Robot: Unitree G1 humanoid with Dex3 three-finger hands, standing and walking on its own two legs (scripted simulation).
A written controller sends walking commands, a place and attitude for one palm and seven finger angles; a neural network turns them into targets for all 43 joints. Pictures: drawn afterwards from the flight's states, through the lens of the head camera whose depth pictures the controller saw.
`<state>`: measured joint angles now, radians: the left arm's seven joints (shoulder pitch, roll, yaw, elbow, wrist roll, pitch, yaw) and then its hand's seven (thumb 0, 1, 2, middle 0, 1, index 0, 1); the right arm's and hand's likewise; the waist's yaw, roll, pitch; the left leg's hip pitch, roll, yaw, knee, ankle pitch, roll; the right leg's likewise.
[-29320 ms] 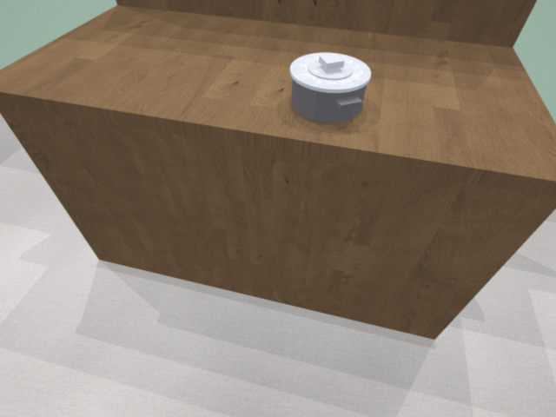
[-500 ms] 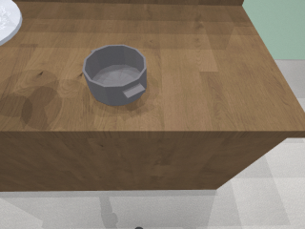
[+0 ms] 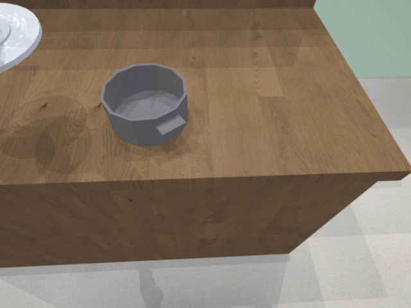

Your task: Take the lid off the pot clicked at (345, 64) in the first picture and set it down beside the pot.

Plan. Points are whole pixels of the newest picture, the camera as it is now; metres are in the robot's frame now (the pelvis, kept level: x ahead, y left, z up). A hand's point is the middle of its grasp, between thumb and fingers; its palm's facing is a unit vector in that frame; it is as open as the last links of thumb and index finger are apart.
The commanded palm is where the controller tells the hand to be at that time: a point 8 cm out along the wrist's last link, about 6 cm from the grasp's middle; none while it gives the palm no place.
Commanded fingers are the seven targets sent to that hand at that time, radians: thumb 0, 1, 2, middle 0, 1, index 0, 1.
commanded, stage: lower the lid onto the table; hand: left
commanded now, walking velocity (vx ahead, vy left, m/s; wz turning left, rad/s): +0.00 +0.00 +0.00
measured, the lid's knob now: out of the picture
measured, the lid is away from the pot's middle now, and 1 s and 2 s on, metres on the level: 0.23 0.24 0.25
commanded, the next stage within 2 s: none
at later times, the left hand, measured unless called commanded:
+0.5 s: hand out of the picture +0.48 +0.32 +0.26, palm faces -0.24 -0.25 -0.94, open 7.1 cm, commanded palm +0.48 +0.32 +0.33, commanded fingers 0.00 0.67 0.94 -0.81 -1.07 -0.87 -1.08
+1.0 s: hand out of the picture +0.46 +0.33 +0.22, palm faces -0.31 -0.23 -0.92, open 7.0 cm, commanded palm +0.49 +0.33 +0.29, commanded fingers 0.00 0.67 0.94 -0.81 -1.07 -0.87 -1.08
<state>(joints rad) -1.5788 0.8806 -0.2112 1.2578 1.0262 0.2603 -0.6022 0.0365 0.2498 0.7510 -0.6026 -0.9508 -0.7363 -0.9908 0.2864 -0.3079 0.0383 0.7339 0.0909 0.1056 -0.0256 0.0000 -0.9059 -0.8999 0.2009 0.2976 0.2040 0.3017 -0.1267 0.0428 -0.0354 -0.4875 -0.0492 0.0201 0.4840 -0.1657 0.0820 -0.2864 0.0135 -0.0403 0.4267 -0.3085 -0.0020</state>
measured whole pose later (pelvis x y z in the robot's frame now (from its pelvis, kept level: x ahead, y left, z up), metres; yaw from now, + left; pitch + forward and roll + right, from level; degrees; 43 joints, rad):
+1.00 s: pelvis +0.00 +0.00 +0.00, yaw +0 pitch +10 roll -2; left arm -1.41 0.88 -0.17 1.27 1.00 0.18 -0.57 0.03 0.26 0.75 -0.60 -0.95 -0.74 -0.99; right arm 0.31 -0.31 0.03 0.73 0.09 0.10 -0.04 0.00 -0.91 -0.90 0.20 0.30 0.20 0.30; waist -0.13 0.03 -0.04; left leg -0.52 -0.04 0.02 0.54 -0.19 0.08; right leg -0.31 0.03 -0.04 0.46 -0.32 0.00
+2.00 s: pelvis -0.01 +0.02 -0.01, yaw -1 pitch +12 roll -4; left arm -1.32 0.85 -0.16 1.31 0.99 0.05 -0.52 0.03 0.26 0.75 -0.59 -0.95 -0.73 -0.99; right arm 0.34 -0.31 0.02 0.74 0.09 0.09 -0.08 0.00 -0.90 -0.90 0.20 0.30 0.21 0.30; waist -0.14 0.02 -0.06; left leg -0.63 -0.03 0.03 0.63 -0.22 0.10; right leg -0.42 0.03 -0.03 0.54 -0.34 0.01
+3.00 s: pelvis -0.02 +0.02 -0.02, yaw -2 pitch +13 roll -5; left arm -1.12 0.89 -0.07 1.10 0.99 -0.11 -0.47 -0.01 0.29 0.77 -0.56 -0.93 -0.69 -0.98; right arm 0.32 -0.29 0.01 0.68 0.09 0.20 -0.09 0.00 -0.90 -0.90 0.20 0.30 0.21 0.30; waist -0.12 0.03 -0.07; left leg -0.70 -0.01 0.02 0.72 -0.25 0.10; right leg -0.48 0.05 -0.04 0.62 -0.37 0.01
